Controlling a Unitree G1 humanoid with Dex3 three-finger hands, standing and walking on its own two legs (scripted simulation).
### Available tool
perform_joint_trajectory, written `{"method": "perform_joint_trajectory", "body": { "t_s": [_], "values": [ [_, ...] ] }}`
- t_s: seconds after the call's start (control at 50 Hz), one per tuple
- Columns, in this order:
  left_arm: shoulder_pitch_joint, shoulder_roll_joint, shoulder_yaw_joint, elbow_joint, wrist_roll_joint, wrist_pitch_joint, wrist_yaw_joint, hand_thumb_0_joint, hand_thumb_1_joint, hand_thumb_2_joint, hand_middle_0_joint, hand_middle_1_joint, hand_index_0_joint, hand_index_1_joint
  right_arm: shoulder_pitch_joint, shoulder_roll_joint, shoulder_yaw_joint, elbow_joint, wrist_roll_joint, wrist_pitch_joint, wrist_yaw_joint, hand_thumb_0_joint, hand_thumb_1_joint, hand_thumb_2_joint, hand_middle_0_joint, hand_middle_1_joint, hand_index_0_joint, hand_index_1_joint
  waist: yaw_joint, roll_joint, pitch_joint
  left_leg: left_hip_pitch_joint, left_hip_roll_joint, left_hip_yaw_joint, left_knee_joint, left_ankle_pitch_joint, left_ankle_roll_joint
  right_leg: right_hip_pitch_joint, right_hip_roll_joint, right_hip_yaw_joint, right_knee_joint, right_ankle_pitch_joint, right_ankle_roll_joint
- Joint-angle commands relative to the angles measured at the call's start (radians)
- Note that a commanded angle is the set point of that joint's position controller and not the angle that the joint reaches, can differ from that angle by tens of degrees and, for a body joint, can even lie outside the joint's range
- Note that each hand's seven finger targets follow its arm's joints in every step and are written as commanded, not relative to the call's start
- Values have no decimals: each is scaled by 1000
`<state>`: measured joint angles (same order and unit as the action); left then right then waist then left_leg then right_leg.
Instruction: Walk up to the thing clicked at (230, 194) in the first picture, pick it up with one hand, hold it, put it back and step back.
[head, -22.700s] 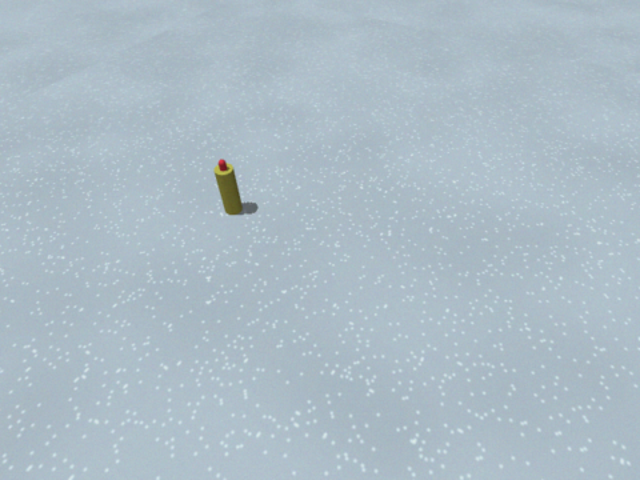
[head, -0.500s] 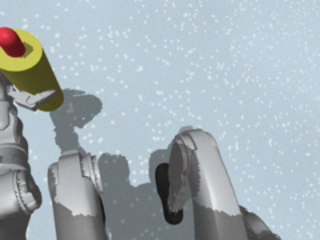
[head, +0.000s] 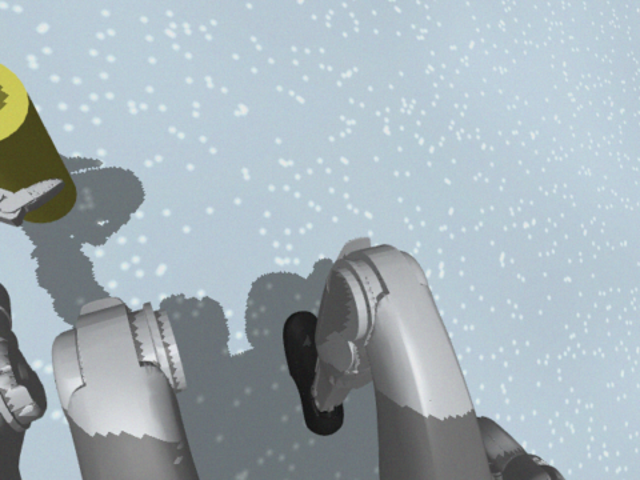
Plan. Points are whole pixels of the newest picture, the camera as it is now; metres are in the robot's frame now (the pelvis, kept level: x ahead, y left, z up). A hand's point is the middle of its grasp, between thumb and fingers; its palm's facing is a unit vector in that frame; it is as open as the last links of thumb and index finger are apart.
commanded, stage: lower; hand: left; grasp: from the side
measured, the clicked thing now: (6, 149) +0.48 +0.24 -0.13
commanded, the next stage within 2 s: loosen in 0.68 s
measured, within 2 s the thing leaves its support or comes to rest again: rests again in 1.36 s
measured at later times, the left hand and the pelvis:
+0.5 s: hand (15, 154) +0.49 +0.24 -0.16, palm faces +0.16 -0.99 -0.06, open 11.1 cm; pelvis -0.01 +0.01 +0.00, yaw -2 degrees
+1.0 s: hand (17, 152) +0.50 +0.24 -0.17, palm faces +0.19 -0.98 -0.02, open 10.9 cm; pelvis -0.01 +0.01 +0.00, yaw -3 degrees
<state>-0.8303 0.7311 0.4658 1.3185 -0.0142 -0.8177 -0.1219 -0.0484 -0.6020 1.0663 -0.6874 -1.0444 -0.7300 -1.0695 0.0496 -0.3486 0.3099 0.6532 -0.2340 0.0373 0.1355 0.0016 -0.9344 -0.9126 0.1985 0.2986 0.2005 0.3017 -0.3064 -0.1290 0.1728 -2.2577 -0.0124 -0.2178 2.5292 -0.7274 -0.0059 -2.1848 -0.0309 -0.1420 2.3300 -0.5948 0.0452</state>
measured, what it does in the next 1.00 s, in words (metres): stands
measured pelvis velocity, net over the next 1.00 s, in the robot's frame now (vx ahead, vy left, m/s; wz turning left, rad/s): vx -0.01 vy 0.01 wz -0.06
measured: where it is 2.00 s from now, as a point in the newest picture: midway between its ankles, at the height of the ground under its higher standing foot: (245, 431)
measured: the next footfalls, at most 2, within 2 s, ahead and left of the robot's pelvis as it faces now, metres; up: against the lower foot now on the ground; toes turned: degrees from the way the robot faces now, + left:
none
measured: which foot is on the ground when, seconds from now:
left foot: down 0.00-1.00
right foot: down 0.00-1.00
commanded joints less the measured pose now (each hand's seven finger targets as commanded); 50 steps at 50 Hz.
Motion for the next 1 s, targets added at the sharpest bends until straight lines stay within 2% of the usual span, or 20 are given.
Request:
{"method": "perform_joint_trajectory", "body": {
  "t_s": [0.0,0.04,0.16,0.18,0.2,0.26,0.36,0.46,0.48,0.56,0.62,0.64,0.76,0.78,0.82,0.84,0.86,0.9,0.92,0.98],
  "values": [
    [-431,197,-8,-253,-33,-139,7,0,-5,1234,-1311,-1442,-1317,-1450,143,-319,-80,11,-19,6,-16,0,-930,-912,199,300,199,300,-91,538,-747,517,35,48,-300,275,-12,409,51,-77,-155,237,-61],
    [-434,224,1,-243,-24,-146,20,0,1,1218,-1311,-1427,-1315,-1436,133,-321,-70,6,-25,9,-15,0,-929,-911,199,300,199,300,-91,531,-736,496,35,44,-293,270,-11,426,52,-78,-153,237,-59],
    [-409,220,1,-170,-20,-157,46,0,8,1250,-1331,-1453,-1337,-1461,106,-339,-43,-8,-41,18,-12,0,-919,-908,199,300,199,300,-103,526,-687,524,39,19,-299,266,-16,397,54,-103,-150,230,-57],
    [-421,243,1,-168,-19,-158,48,0,4,1234,-1331,-1444,-1338,-1451,97,-342,-40,-16,-41,21,-12,0,-919,-907,199,300,199,300,-105,523,-681,492,37,24,-296,236,-13,411,57,-103,-155,211,-56],
    [-404,221,-5,-144,-19,-158,48,0,36,1244,-1331,-1446,-1337,-1453,95,-343,-37,-19,-42,23,-12,0,-915,-906,199,300,199,300,-111,513,-666,487,37,19,-300,225,-13,402,56,-107,-155,206,-55],
    [-418,242,-17,-147,-11,-170,47,0,66,1251,-1337,-1448,-1344,-1455,68,-350,-27,-34,-47,24,-12,0,-914,-906,199,300,199,300,-117,519,-636,478,39,8,-307,188,-13,386,57,-116,-155,182,-54],
    [-411,249,-23,-145,-10,-177,53,0,97,1261,-1333,-1454,-1339,-1460,71,-352,-7,-32,-57,29,-13,0,-911,-905,199,300,199,300,-126,519,-651,510,44,4,-293,264,-16,427,62,-116,-151,242,-51],
    [-448,256,-29,-132,-16,-187,73,0,101,1270,-1338,-1456,-1345,-1462,60,-359,9,-36,-63,28,-12,0,-910,-905,199,300,199,300,-148,516,-630,480,44,-7,-289,216,-13,428,65,-126,-155,217,-48],
    [-451,270,-24,-153,-18,-191,73,0,98,1278,-1337,-1458,-1342,-1466,51,-358,11,-39,-64,27,-14,0,-909,-906,199,300,199,300,-137,526,-632,490,46,-6,-289,221,-14,428,66,-123,-155,221,-48],
    [-468,271,-40,-155,-19,-202,77,0,88,1272,-1348,-1461,-1354,-1468,48,-361,18,-39,-70,28,-15,0,-911,-906,199,300,199,300,-151,536,-638,502,47,-8,-283,234,-16,439,70,-129,-158,232,-47],
    [-451,282,-44,-153,-9,-203,79,0,73,1264,-1338,-1447,-1342,-1456,36,-359,24,-35,-74,28,-16,0,-912,-906,199,300,199,300,-142,555,-622,519,52,-15,-288,244,-20,424,70,-130,-154,235,-49],
    [-432,263,-48,-119,-11,-199,78,0,99,1276,-1330,-1447,-1333,-1456,40,-361,28,-38,-74,30,-14,0,-906,-906,199,300,199,300,-152,548,-627,526,53,-19,-286,261,-21,433,71,-135,-153,248,-48],
    [-414,253,-58,-94,-6,-196,81,0,131,1284,-1334,-1452,-1340,-1460,24,-370,34,-44,-78,37,-16,0,-898,-903,199,300,199,300,-157,546,-584,538,58,-37,-299,251,-25,405,70,-149,-153,240,-47],
    [-413,255,-63,-98,-8,-197,81,0,112,1204,-1389,-1410,-1393,-1417,20,-371,35,-42,-79,36,-16,0,-916,-902,200,300,199,300,-156,534,-586,523,58,-35,-292,245,-22,415,72,-146,-153,239,-47],
    [-441,283,-43,-145,-16,-207,82,0,-25,1044,-1254,-1250,-1269,-1257,19,-374,40,-44,-80,35,-17,0,-918,-897,200,300,200,300,-153,563,-609,562,60,-45,-297,285,-28,417,71,-151,-148,264,-47],
    [-436,270,-45,-136,-26,-207,78,0,-48,964,-1194,-1170,-1210,-1177,21,-375,43,-44,-81,35,-17,0,-918,-896,200,300,200,300,-160,570,-614,574,61,-48,-295,312,-29,428,71,-153,-144,281,-46],
    [-441,279,-36,-161,-33,-209,78,0,-76,884,-1143,-1101,-1157,-1097,21,-374,38,-46,-80,37,-17,0,-920,-897,200,300,200,300,-148,566,-631,565,59,-39,-288,307,-26,445,74,-148,-148,280,-46],
    [-448,267,-44,-149,-43,-211,76,0,-147,724,-1070,-1002,-1082,-992,12,-369,42,-48,-80,34,-17,0,-923,-898,200,300,200,300,-161,539,-619,514,56,-28,-275,282,-19,468,79,-143,-154,274,-44],
    [-444,257,-47,-136,-44,-211,75,0,-227,703,-990,-925,-1002,-927,14,-366,48,-48,-82,32,-19,0,-924,-902,200,300,200,300,-170,531,-613,511,55,-31,-276,280,-18,471,78,-147,-158,277,-41],
    [-461,290,-46,-142,-33,-215,75,0,-364,496,-771,-689,-768,-693,3,-366,46,-48,-81,34,-22,0,-924,-903,200,301,200,301,-159,542,-600,508,55,-28,-282,237,-18,445,79,-145,-165,242,-46]
  ]
}}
